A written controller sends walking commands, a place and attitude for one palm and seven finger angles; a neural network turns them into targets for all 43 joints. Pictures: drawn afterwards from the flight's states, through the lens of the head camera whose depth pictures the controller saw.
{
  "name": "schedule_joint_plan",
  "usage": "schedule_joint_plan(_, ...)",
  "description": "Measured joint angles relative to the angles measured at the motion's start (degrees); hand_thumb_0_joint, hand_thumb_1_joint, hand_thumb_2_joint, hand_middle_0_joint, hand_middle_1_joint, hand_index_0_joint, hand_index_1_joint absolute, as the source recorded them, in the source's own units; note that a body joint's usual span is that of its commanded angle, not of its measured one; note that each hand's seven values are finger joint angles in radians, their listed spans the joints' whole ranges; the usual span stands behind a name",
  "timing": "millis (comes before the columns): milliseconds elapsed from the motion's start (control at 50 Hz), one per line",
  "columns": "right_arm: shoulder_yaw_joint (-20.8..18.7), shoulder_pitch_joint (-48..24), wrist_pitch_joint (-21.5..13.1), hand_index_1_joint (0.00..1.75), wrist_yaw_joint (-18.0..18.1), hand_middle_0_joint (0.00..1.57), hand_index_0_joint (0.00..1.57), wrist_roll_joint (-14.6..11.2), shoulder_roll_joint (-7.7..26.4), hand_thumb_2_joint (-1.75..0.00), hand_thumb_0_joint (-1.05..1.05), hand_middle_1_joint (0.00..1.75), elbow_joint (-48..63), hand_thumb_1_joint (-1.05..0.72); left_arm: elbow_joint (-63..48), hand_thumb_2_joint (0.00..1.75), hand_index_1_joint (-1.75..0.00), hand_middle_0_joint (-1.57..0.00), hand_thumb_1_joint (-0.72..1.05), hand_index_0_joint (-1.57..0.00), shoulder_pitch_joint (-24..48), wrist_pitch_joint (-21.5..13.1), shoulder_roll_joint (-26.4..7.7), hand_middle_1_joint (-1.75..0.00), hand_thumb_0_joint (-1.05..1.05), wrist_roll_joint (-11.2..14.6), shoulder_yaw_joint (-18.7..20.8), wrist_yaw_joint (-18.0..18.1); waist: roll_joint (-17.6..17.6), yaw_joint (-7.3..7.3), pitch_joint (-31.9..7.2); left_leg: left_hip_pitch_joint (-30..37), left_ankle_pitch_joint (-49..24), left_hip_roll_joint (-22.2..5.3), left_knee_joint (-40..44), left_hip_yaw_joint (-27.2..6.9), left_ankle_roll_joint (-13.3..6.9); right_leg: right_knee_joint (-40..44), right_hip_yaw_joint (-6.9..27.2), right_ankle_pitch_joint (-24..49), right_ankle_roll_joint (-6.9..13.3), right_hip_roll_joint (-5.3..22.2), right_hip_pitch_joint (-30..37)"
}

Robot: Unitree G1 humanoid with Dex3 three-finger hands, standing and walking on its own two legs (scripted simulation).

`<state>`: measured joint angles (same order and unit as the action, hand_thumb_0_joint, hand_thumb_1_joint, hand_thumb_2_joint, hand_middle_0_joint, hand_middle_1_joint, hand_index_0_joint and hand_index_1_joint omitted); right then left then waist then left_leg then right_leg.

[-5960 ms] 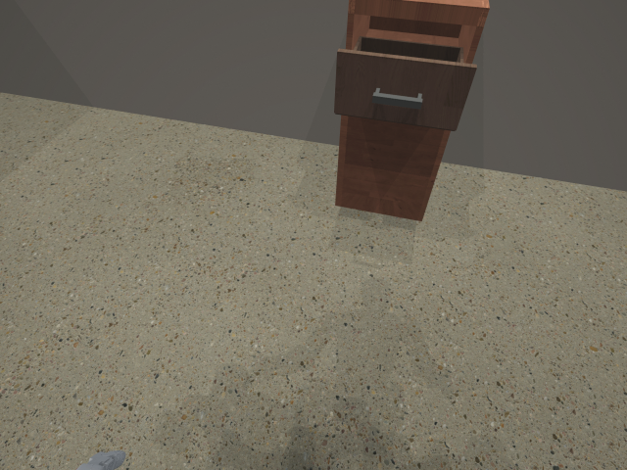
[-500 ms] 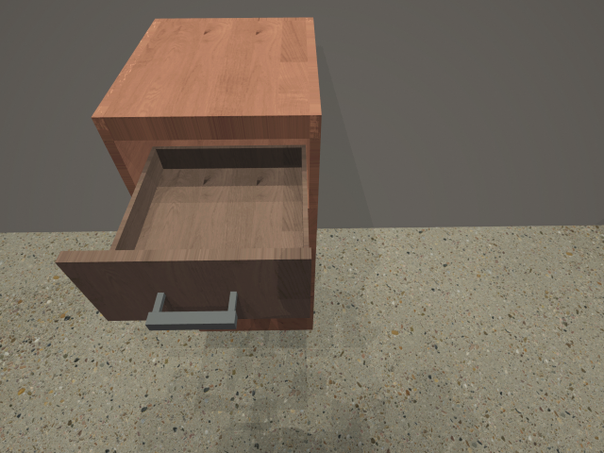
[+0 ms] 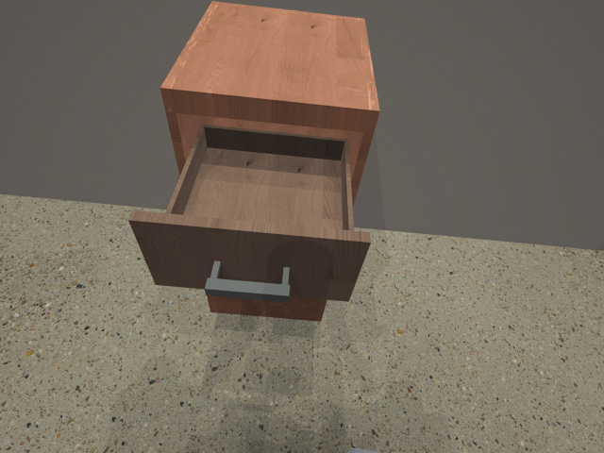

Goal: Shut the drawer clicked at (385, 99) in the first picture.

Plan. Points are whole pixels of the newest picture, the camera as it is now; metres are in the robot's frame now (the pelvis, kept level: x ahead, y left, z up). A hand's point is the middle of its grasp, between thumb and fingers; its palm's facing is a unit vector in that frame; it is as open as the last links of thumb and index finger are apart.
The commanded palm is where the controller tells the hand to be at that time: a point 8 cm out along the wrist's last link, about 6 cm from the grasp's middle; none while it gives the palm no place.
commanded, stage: come to a stop and stand still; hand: left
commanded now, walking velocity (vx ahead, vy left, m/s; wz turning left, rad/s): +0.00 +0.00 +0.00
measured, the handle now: (249, 280) +0.37 +0.12 -0.04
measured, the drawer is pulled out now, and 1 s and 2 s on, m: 0.27 0.27 0.27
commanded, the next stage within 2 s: look again from close up in 0.64 s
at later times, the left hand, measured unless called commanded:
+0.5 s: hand out of the picture -0.05 +0.16 -0.17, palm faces +0.01 -0.99 -0.15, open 7.3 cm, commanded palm none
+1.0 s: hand out of the picture -0.01 +0.18 -0.18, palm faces +0.01 -0.98 -0.21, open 7.3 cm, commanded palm none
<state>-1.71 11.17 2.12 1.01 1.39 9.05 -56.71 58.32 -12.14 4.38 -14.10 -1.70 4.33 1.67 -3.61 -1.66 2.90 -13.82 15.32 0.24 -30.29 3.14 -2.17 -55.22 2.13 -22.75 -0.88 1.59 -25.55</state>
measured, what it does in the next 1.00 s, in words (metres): steps on the spot: right foot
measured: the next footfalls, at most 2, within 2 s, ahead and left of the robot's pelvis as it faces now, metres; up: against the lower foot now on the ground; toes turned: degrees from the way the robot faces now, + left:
right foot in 0.20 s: -0.03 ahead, -0.10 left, +0.00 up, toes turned -3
right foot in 1.80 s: +0.08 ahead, -0.16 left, +0.00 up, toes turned -4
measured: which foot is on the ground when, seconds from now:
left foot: down 0.00-1.00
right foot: up 0.00-0.18, down 0.20-1.00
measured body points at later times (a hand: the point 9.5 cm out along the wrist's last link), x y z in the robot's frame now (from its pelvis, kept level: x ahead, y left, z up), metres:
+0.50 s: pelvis -0.03 +0.01 +0.01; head -0.03 +0.01 +0.46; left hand -0.05 +0.21 -0.16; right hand -0.07 -0.21 -0.15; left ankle +0.01 +0.10 -0.74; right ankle -0.07 -0.10 -0.74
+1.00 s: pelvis -0.02 +0.01 +0.00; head -0.01 +0.00 +0.45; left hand -0.01 +0.23 -0.16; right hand +0.00 -0.22 -0.16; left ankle +0.01 +0.10 -0.73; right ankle -0.07 -0.10 -0.73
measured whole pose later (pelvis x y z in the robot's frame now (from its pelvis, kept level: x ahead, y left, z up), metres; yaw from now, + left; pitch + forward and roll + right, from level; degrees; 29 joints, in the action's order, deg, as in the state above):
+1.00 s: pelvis -0.02 +0.01 +0.00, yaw +0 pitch -1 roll -1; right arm -1.1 15.2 0.8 1.1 1.2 9.8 -59.9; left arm 59.6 -17.8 -0.4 -8.3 -1.1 -0.5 2.6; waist 1.3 0.5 1.6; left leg -18.1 14.5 0.7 -33.0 3.4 -2.7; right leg -31.3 -3.0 -21.0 1.2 -0.6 -9.9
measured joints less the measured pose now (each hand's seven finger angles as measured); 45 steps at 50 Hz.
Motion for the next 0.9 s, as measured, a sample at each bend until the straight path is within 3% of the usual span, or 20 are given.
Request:
schedule_joint_plan(60, 0.48, 0.22, -0.31, 0.30, 0.34, 0.19, 0.20, -0.33, -0.85, -0.90, 0.00, 0.30, -1.05, -0.91, 0.88, 0.90, -0.30, -0.20, 0.91, -0.20, -2.06, -0.72, 0.49, -0.30, 0.00, 0.19, -0.74, 0.01, 0.27, -0.40, -0.60, 0.81, -2.41, 0.69, 3.70, 0.42, -0.67, 1.26, -1.50, -0.71, -0.29, -0.63, 3.33)
schedule_joint_plan(140, 0.31, 0.04, -1.08, 0.30, 0.76, 0.20, 0.21, -0.59, -0.76, -0.90, 0.00, 0.30, -2.06, -0.93, 2.91, 0.90, -0.30, -0.20, 0.91, -0.20, -4.17, -1.02, 2.23, -0.30, 0.00, 0.45, -2.17, 0.19, 1.11, -0.01, -0.73, 1.17, -4.31, 1.80, 6.39, 1.47, -1.32, 12.96, -3.13, -2.20, -0.33, -0.30, 10.63)
schedule_joint_plan(200, 0.40, 0.30, -1.58, 0.30, 0.69, 0.20, 0.21, -1.07, -0.75, -0.90, 0.00, 0.30, -3.20, -0.93, 4.42, 0.90, -0.30, -0.20, 0.91, -0.20, -5.26, -2.00, 3.50, -0.30, 0.00, 0.59, -3.13, 0.36, 1.18, 0.30, -0.93, 0.28, -4.61, 2.90, 6.03, 2.46, -1.30, 26.32, -2.94, 3.71, 0.49, 0.28, 16.88)
schedule_joint_plan(280, -0.02, 0.55, -1.56, 0.30, 0.77, 0.20, 0.21, -1.54, 0.63, -0.90, 0.00, 0.30, -5.51, -0.94, 6.59, 0.90, -0.30, -0.20, 0.91, -0.20, -5.86, -3.46, 6.44, -0.30, 0.01, 0.70, -4.30, 0.45, 4.39, 1.18, -0.52, 1.17, -5.71, 1.64, 7.24, 2.09, -0.84, 30.56, -3.23, 5.53, 1.43, -1.12, 18.98)
schedule_joint_plan(740, 1.25, 8.79, -1.67, 0.30, 0.70, 0.19, 0.20, -1.07, -3.51, -0.90, 0.00, 0.30, -11.35, -0.91, 7.11, 0.90, -0.30, -0.20, 0.91, -0.20, -6.40, -4.40, 7.98, -0.30, 0.00, 1.16, -4.43, 0.66, 2.83, 2.46, -1.36, 1.20, -7.55, 0.63, 9.00, 1.48, 0.06, 31.99, -3.73, 7.17, 2.35, -2.26, 18.88)
schedule_joint_plan(820, 0.68, 8.81, -1.54, 0.30, 0.05, 0.19, 0.20, -0.19, -3.19, -0.90, 0.00, 0.30, -6.30, -0.91, 3.41, 0.90, -0.30, -0.20, 0.91, -0.20, -7.14, -4.56, 7.01, -0.30, 0.00, 0.59, -5.18, 0.15, 3.47, 3.20, -1.01, -2.57, -5.77, 0.81, 4.32, 0.48, -0.07, 27.60, -4.89, 4.94, 2.61, -1.98, 15.76)
schedule_joint_plan(900, 0.61, 6.90, -0.75, 0.30, 0.04, 0.20, 0.20, 0.19, -1.55, -0.90, 0.01, 0.30, -4.15, -0.91, 2.01, 0.90, -0.30, -0.20, 0.91, -0.20, -7.14, -4.89, 6.45, -0.30, 0.00, 0.65, -5.06, 0.62, 4.95, 2.90, -1.69, -5.10, -2.77, 0.31, -0.90, -0.31, -0.08, 25.26, -5.64, 3.19, 2.59, -2.43, 14.80)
